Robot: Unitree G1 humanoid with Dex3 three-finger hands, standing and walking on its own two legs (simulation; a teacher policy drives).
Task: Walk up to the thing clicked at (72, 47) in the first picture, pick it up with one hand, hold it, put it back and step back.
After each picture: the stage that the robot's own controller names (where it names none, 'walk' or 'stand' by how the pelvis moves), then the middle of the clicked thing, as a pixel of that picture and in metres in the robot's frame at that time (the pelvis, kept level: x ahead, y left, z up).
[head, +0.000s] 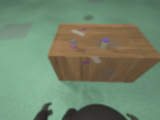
stand; (73, 44) +0.73 +0.19 -0.08
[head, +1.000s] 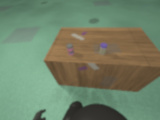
walk; (70, 49) +0.66 +0.25 -0.07
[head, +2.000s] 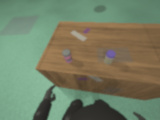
stand; (67, 56) +0.48 +0.22 -0.05
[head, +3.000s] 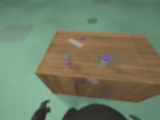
walk; (66, 60) +0.50 +0.22 -0.07
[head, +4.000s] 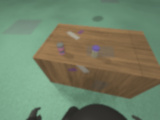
stand; (61, 48) +0.63 +0.31 -0.06
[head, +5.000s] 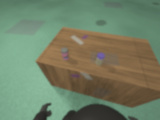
stand; (65, 54) +0.58 +0.26 -0.08
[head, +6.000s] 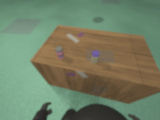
stand; (59, 52) +0.57 +0.31 -0.08
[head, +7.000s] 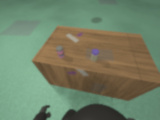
stand; (60, 52) +0.60 +0.31 -0.08
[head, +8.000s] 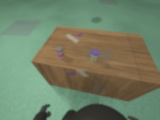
stand; (60, 52) +0.59 +0.31 -0.08
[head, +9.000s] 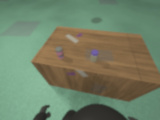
stand; (59, 52) +0.59 +0.32 -0.08
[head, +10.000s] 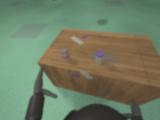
rise first; (64, 54) +0.58 +0.30 -0.08
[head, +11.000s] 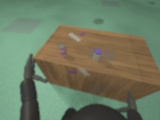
go down; (62, 50) +0.62 +0.28 -0.07
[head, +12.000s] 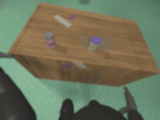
go down; (50, 40) +0.58 +0.28 -0.01
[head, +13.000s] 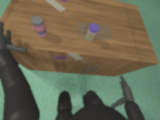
close in; (39, 27) +0.60 +0.29 +0.02
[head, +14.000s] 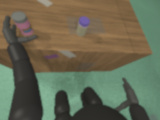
close; (23, 24) +0.60 +0.32 +0.04
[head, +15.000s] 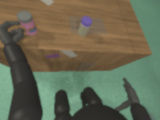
lift; (28, 24) +0.60 +0.30 +0.04
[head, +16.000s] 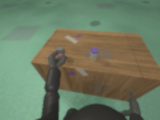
close; (60, 53) +0.60 +0.30 -0.04
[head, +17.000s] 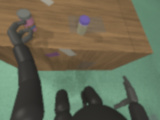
lift; (27, 21) +0.63 +0.30 +0.03
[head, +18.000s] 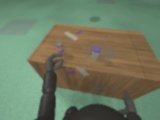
hold; (59, 48) +0.61 +0.29 -0.03
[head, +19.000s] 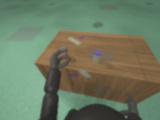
close; (63, 52) +0.63 +0.29 -0.05
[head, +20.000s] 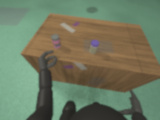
hold; (56, 41) +0.63 +0.29 -0.03
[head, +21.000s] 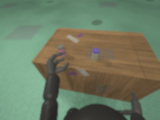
go down; (61, 50) +0.63 +0.30 -0.04
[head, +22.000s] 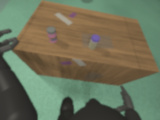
hold; (52, 35) +0.63 +0.27 -0.02
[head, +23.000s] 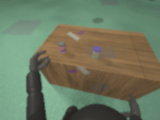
stand; (62, 47) +0.64 +0.29 -0.04
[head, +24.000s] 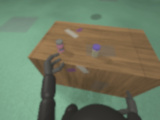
close; (60, 46) +0.63 +0.29 -0.03
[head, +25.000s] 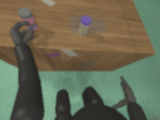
close; (28, 20) +0.64 +0.30 +0.04
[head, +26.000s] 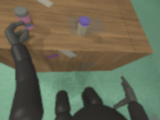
lift; (25, 19) +0.65 +0.32 +0.04
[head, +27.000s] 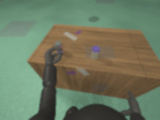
lift; (59, 47) +0.63 +0.30 -0.03
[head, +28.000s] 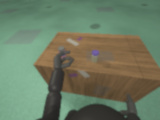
close; (62, 52) +0.66 +0.30 -0.05
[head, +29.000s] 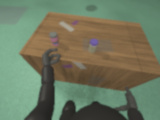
close; (54, 39) +0.65 +0.30 -0.03
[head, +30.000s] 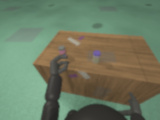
stand; (62, 51) +0.63 +0.30 -0.04
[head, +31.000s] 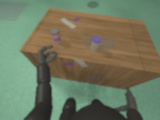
hold; (55, 36) +0.66 +0.29 -0.02
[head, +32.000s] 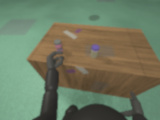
hold; (58, 46) +0.64 +0.30 -0.03
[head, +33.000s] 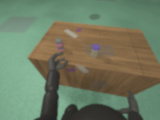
close; (59, 44) +0.65 +0.30 -0.04
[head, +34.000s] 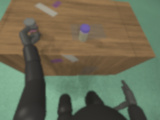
hold; (32, 28) +0.64 +0.31 +0.02
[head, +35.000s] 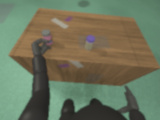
lift; (47, 37) +0.64 +0.30 +0.00
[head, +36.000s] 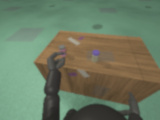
stand; (62, 50) +0.66 +0.30 -0.05
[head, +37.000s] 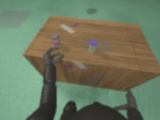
close; (55, 40) +0.67 +0.30 -0.03
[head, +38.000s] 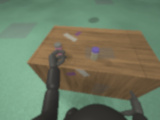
hold; (58, 48) +0.63 +0.30 -0.03
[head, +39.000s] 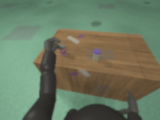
crouch; (62, 50) +0.65 +0.29 -0.05
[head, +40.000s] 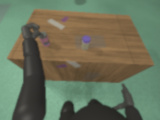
lower; (44, 39) +0.65 +0.31 -0.04
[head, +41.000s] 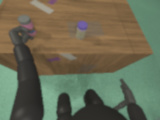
lower; (28, 26) +0.65 +0.32 +0.03
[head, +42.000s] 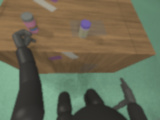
lower; (30, 23) +0.65 +0.31 +0.03
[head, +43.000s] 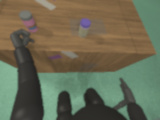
lower; (29, 22) +0.65 +0.31 +0.03
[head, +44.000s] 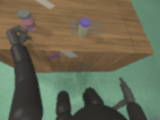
lower; (27, 21) +0.66 +0.31 +0.03
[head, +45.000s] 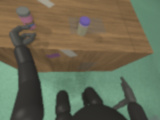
open; (26, 19) +0.66 +0.31 +0.04
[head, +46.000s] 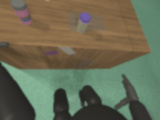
rise; (22, 12) +0.66 +0.32 +0.04
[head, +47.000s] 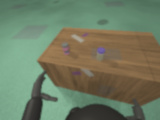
sink last; (65, 48) +0.64 +0.30 -0.03
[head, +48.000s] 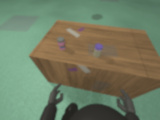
stand; (61, 43) +0.65 +0.29 -0.02
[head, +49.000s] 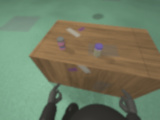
stand; (61, 43) +0.64 +0.30 -0.01
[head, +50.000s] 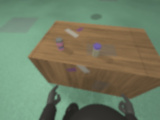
stand; (60, 44) +0.65 +0.29 -0.02
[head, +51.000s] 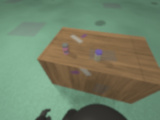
stand; (65, 48) +0.68 +0.27 -0.08
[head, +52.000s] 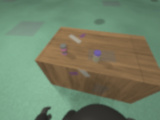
stand; (63, 49) +0.65 +0.30 -0.08
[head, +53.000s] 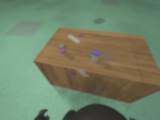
stand; (62, 49) +0.64 +0.32 -0.08
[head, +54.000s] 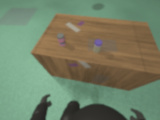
walk; (61, 39) +0.67 +0.30 -0.07
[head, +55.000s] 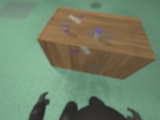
walk; (65, 28) +0.84 +0.29 -0.07
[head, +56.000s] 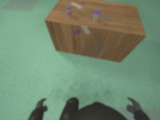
walk; (68, 11) +1.14 +0.35 -0.07
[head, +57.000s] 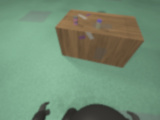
stand; (75, 20) +1.26 +0.27 -0.07
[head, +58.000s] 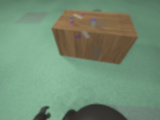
stand; (71, 20) +1.28 +0.32 -0.08
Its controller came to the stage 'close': yes
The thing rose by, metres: 0.00
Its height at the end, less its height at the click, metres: +0.00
